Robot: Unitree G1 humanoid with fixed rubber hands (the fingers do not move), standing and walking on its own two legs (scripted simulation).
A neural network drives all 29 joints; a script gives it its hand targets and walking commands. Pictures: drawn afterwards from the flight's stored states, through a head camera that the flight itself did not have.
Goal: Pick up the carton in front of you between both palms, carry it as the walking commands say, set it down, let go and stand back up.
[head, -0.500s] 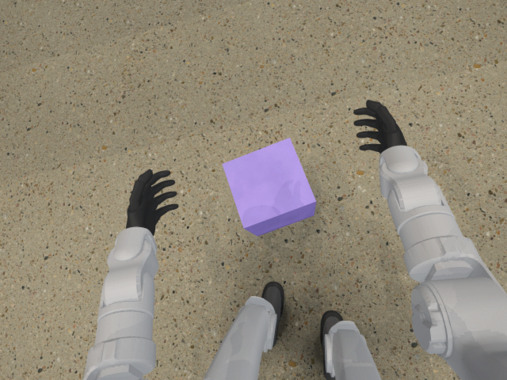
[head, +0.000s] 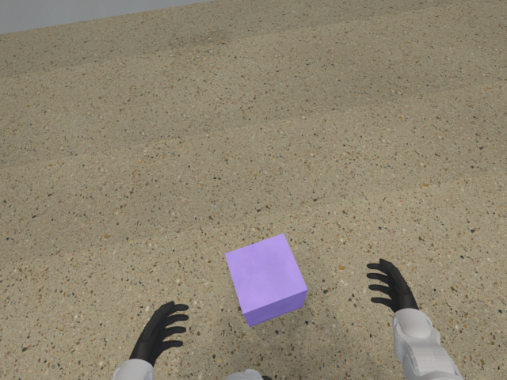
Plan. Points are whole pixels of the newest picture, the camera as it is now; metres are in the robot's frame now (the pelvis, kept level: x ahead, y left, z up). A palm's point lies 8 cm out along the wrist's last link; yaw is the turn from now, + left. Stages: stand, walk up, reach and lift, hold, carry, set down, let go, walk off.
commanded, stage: let go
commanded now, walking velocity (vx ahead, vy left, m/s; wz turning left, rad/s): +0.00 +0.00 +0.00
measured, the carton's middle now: (265, 282) +0.44 +0.09 -0.64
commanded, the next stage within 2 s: stand in 0.74 s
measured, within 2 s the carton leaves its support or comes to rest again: neither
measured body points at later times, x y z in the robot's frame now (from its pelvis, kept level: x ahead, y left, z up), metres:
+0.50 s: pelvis +0.01 -0.06 +0.01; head +0.02 -0.06 +0.46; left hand +0.19 +0.17 -0.06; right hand +0.17 -0.29 -0.07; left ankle +0.02 +0.07 -0.73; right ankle -0.04 -0.14 -0.73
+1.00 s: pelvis +0.01 -0.02 +0.00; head +0.02 +0.02 +0.45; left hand +0.17 +0.26 -0.10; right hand +0.12 -0.32 -0.06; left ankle +0.02 +0.07 -0.73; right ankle -0.04 -0.14 -0.73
